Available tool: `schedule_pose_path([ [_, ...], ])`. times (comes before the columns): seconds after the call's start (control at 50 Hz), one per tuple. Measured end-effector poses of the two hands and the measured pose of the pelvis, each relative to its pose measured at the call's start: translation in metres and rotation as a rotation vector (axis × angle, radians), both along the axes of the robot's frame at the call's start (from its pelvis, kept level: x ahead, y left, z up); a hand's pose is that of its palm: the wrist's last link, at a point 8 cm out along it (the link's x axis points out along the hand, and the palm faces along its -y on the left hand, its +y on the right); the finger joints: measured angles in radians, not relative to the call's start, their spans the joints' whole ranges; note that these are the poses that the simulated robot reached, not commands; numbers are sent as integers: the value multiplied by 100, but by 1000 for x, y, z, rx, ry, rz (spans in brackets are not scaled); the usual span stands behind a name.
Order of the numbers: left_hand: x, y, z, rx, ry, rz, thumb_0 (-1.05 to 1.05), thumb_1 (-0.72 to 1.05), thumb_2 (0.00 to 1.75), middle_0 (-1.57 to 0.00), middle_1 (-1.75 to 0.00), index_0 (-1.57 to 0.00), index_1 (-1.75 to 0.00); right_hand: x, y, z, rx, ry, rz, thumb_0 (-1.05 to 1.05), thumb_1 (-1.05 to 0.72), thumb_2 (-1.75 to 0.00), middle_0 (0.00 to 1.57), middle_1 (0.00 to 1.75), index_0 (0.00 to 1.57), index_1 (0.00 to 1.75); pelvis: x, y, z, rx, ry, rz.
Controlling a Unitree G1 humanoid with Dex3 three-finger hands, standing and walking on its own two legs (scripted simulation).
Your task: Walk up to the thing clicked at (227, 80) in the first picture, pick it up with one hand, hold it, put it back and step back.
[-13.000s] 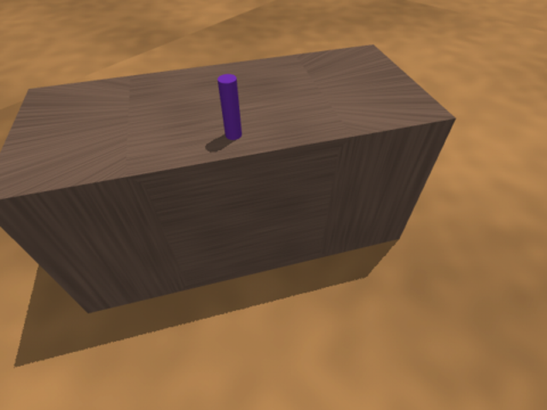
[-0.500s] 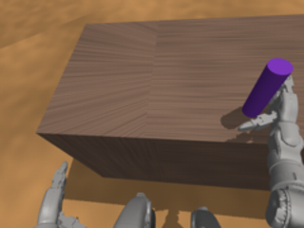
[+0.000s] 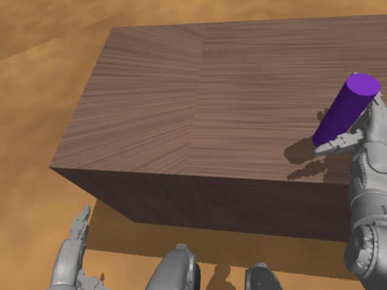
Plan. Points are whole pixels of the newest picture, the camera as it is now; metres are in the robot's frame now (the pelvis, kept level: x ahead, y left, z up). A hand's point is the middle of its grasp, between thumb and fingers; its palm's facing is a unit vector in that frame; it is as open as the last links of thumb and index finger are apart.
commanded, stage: close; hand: right
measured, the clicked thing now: (340, 117) +0.46 -0.22 +0.05
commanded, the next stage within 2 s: settle in 0.54 s
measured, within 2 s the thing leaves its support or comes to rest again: leaves its support in 0.86 s
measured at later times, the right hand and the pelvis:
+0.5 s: hand (334, 124) +0.46 -0.22 +0.02, palm faces +0.15 +0.99 +0.01, open 8.7 cm; pelvis +0.00 +0.00 +0.00, yaw +0 degrees
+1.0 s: hand (341, 114) +0.46 -0.22 +0.05, palm faces +0.18 +0.98 +0.00, open 7.1 cm; pelvis +0.01 +0.00 +0.01, yaw +0 degrees
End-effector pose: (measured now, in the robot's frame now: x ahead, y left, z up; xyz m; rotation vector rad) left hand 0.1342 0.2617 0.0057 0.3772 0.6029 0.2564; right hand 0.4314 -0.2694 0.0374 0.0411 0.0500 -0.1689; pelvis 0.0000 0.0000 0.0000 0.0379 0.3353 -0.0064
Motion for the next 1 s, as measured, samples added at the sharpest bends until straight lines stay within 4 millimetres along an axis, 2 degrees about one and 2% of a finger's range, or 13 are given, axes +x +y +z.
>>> schedule_pose_path([
  [0.12, 6, -1, -2, 9, -10, 0, -1, -56, 7, -5, -5, -5, -6, 7, 10, -8, -12, 3, 31, -1, 59, -4, 51, 24, 50, 24, 0, -1, -4, -1, 12, 10],
  [0.2, 9, -8, 1, -14, -22, -14, -1, -55, 7, -5, -5, -5, -5, 1, 6, -12, -6, 18, 17, -1, 54, -12, 61, 34, 61, 35, 3, -2, -2, -1, 8, 10],
  [0.3, 6, -8, 2, -19, -5, -8, -1, -55, 7, -5, -5, -5, -5, -8, -2, -6, -9, 6, -11, -1, 42, -27, 76, 50, 76, 51, 6, -3, 1, 1, -3, 2],
  [0.4, 12, -2, -1, 11, -5, -2, -1, -55, 7, -6, -5, -5, -5, -4, -2, -10, -22, 7, 1, -1, 29, -39, 88, 63, 87, 63, 2, -3, -2, 4, 4, 1],
  [0.48, 16, -8, 3, 5, -26, -19, -1, -54, 6, -6, -5, -6, -5, -1, 1, -13, -23, 9, 24, -1, 16, -50, 96, 73, 96, 73, 1, -3, -2, 4, 6, 3],
  [0.56, 9, -13, 5, -11, -14, -17, -1, -53, 6, -6, -5, -6, -5, -2, 0, -8, -12, 11, 19, -1, 6, -63, 101, 83, 105, 85, 4, -4, 1, 5, 1, 1],
  [0.7, 5, -3, -2, 6, 16, 13, -1, -54, 5, -6, -5, -6, -5, 2, -5, -10, -17, 15, -8, -1, 5, -85, 95, 94, 99, 96, 2, -5, -1, 4, 5, 6],
  [0.82, 14, -12, 4, -8, -21, -21, -1, -54, 6, -7, -5, -7, -6, 2, -3, -9, -18, 18, 13, -2, 6, -100, 92, 106, 95, 107, 3, -4, 0, 4, 6, 4],
  [0.9, 11, -13, 5, -21, -10, -23, -1, -55, 6, -7, -5, -7, -6, 1, -4, 2, -17, 4, 1, -2, 6, -105, 90, 111, 92, 112, 6, -3, 3, 5, -1, 2],
  [1.0, 7, -1, -1, -13, 23, 11, -1, -55, 6, -7, -6, -7, -6, 3, -4, 14, -36, -5, -7, -1, 6, -106, 88, 113, 91, 114, 5, -3, 6, 3, -11, 5],
])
